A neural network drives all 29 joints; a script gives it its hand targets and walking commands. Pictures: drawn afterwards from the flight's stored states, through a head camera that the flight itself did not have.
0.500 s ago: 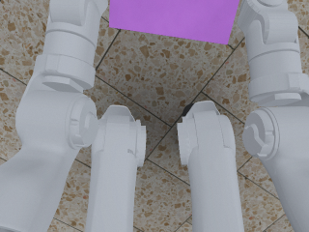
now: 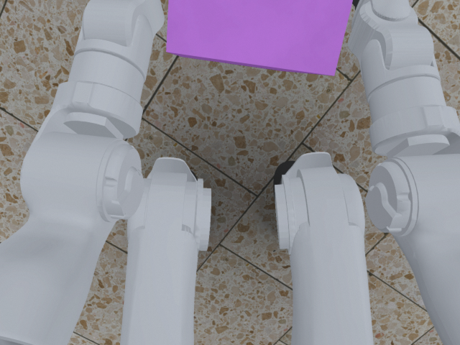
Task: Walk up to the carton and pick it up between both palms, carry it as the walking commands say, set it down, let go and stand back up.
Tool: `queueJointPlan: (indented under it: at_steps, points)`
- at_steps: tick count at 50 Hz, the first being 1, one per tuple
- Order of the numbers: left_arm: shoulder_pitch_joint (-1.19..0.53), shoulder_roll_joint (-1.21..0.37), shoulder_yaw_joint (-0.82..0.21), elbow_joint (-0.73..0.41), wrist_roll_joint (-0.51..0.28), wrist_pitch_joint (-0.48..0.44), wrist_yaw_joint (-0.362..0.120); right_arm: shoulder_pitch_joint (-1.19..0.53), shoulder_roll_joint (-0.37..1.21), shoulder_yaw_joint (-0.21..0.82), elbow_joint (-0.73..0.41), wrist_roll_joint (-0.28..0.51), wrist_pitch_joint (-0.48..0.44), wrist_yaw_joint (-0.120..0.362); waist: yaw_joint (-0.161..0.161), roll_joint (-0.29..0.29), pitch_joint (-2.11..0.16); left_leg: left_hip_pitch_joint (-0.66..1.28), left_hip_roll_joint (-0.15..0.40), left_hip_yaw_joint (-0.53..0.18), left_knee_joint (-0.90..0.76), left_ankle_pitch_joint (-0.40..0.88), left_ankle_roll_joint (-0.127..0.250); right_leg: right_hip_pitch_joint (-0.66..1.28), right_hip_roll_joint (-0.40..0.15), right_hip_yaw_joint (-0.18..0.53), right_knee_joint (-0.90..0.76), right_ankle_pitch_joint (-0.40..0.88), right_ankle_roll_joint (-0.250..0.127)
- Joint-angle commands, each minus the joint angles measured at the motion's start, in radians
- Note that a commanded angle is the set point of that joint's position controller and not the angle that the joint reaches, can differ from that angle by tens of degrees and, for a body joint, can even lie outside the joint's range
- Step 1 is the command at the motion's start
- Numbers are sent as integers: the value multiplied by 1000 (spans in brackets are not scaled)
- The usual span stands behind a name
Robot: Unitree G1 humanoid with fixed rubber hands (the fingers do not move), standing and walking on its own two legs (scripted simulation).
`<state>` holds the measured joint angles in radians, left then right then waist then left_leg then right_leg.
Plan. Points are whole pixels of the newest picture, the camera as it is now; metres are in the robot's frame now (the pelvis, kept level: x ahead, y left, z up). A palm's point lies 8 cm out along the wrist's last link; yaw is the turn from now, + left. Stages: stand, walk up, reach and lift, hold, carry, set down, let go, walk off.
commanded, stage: set down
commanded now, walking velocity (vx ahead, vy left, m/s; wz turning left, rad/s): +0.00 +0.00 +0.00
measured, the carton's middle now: out of the picture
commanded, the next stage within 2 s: none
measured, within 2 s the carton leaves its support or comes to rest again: rests again in 0.24 s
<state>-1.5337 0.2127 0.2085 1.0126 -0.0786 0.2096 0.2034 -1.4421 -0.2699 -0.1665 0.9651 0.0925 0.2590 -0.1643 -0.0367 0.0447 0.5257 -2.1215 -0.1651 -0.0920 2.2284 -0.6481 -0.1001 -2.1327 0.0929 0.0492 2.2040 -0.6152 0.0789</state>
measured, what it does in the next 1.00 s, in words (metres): stands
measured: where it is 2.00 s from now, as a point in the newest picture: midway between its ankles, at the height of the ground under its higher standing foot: (235, 223)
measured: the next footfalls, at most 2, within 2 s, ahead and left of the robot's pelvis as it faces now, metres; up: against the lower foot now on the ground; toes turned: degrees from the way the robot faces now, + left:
none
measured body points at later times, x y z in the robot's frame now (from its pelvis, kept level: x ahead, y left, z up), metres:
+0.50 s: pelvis +0.00 +0.00 -0.01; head +0.38 -0.01 +0.22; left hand +0.57 +0.11 -0.21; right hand +0.53 -0.17 -0.22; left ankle +0.10 +0.13 -0.34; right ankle +0.11 -0.13 -0.34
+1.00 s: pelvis +0.01 +0.00 -0.02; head +0.38 -0.01 +0.22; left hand +0.56 +0.12 -0.22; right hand +0.54 -0.17 -0.22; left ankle +0.10 +0.13 -0.34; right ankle +0.11 -0.13 -0.34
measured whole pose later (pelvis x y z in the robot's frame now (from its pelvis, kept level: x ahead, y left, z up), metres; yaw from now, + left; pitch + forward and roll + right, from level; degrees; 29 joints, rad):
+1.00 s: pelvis +0.01 +0.00 -0.02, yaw +0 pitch +30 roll -1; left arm -1.52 0.27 0.19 1.12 -0.10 0.15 0.14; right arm -1.50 -0.28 -0.16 1.11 0.07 0.19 -0.04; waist -0.06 0.04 0.52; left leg -2.16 -0.12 -0.05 2.31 -0.67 -0.06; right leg -2.17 0.05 0.04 2.28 -0.64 0.07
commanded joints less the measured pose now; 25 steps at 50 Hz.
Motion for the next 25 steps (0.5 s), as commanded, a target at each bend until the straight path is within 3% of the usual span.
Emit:
queueJointPlan:
  at_steps: [1, 2, 3, 4, 5, 6, 10, 12, 13, 14, 15, 16, 17, 18, 19, 20, 21, 22, 24, 25]
  points:
    - [-659, -979, -347, -190, -88, -42, -277, -917, 825, 305, -387, 110, -128, 268, -67, -3, -1746, 591, -8, 168, -158, 495, 75, 732, 31, -150, -150, 565, -49]
    - [-635, -1015, -357, -184, -95, -39, -278, -943, 800, 309, -416, 115, -135, 269, -76, 22, -1738, 601, -15, 157, -161, 506, 74, 713, 27, -150, -145, 559, -53]
    - [-640, -1000, -348, -178, -93, -42, -278, -948, 804, 312, -424, 120, -138, 270, -78, -9, -1754, 630, -9, 151, -163, 517, 78, 715, 27, -158, -144, 559, -47]
    - [-619, -998, -336, -165, -88, -40, -277, -983, 803, 320, -438, 130, -142, 270, -56, 9, -1740, 607, -11, 161, -158, 510, 81, 713, 23, -155, -141, 553, -45]
    - [-656, -974, -338, -176, -88, -47, -280, -938, 822, 315, -406, 114, -139, 269, -75, -27, -1736, 583, -4, 159, -152, 496, 83, 725, 27, -148, -145, 565, -49]
    - [-665, -968, -353, -194, -96, -49, -278, -928, 816, 316, -382, 131, -138, 272, -62, -3, -1717, 592, -5, 165, -155, 487, 77, 716, 26, -148, -143, 550, -51]
    - [-645, -979, -345, -185, -92, -55, -284, -913, 810, 294, -348, 115, -145, 276, -83, 9, -1677, 580, -7, 151, -152, 492, 80, 684, 26, -147, -136, 546, -55]
    - [-653, -976, -352, -185, -89, -62, -283, -896, 819, 299, -345, 116, -144, 274, -69, 13, -1652, 564, -1, 156, -149, 498, 80, 675, 25, -138, -129, 555, -56]
    - [-623, -975, -342, -166, -79, -63, -283, -898, 821, 304, -327, 120, -148, 277, -44, 20, -1638, 554, -5, 164, -144, 498, 81, 670, 25, -137, -128, 546, -54]
    - [-647, -964, -353, -184, -86, -66, -284, -905, 821, 304, -360, 120, -152, 275, -63, -7, -1660, 569, -4, 153, -145, 519, 87, 664, 32, -150, -118, 571, -51]
    - [-642, -981, -356, -177, -101, -67, -287, -872, 828, 296, -318, 114, -148, 278, -76, 25, -1642, 554, 0, 166, -130, 504, 75, 672, 28, -131, -131, 556, -61]
    - [-624, -972, -344, -163, -96, -68, -291, -850, 835, 300, -316, 107, -146, 279, -74, -11, -1608, 527, -4, 159, -141, 502, 84, 661, 27, -140, -127, 561, -56]
    - [-630, -979, -349, -161, -93, -65, -291, -862, 820, 288, -311, 112, -149, 281, -82, 27, -1601, 547, -2, 159, -140, 496, 83, 644, 26, -138, -124, 555, -60]
    - [-610, -976, -336, -130, -90, -66, -296, -834, 807, 276, -274, 94, -149, 285, -87, 20, -1546, 515, -8, 154, -141, 481, 81, 610, 26, -139, -125, 529, -62]
    - [-613, -965, -330, -129, -83, -66, -295, -855, 817, 279, -298, 110, -153, 291, -60, 43, -1557, 543, -3, 153, -151, 473, 83, 590, 27, -143, -124, 516, -63]
    - [-613, -989, -347, -133, -88, -65, -299, -846, 814, 272, -283, 103, -155, 292, -84, 42, -1546, 542, -3, 145, -145, 482, 79, 592, 26, -145, -116, 519, -65]
    - [-618, -981, -336, -122, -89, -66, -300, -859, 807, 287, -311, 109, -157, 297, -74, 28, -1532, 531, 0, 141, -146, 474, 84, 579, 21, -143, -116, 511, -67]
    - [-617, -981, -336, -138, -82, -69, -300, -834, 815, 276, -280, 107, -156, 297, -73, 56, -1540, 521, 1, 151, -141, 466, 77, 608, 24, -132, -122, 521, -72]
    - [-614, -954, -324, -127, -84, -77, -305, -834, 818, 282, -267, 98, -153, 293, -74, 7, -1504, 473, 4, 150, -135, 463, 86, 613, 18, -131, -108, 533, -63]
    - [-602, -946, -310, -114, -78, -81, -306, -809, 840, 267, -237, 97, -149, 297, -56, -1, -1482, 452, 1, 155, -136, 448, 88, 600, 23, -129, -108, 512, -60]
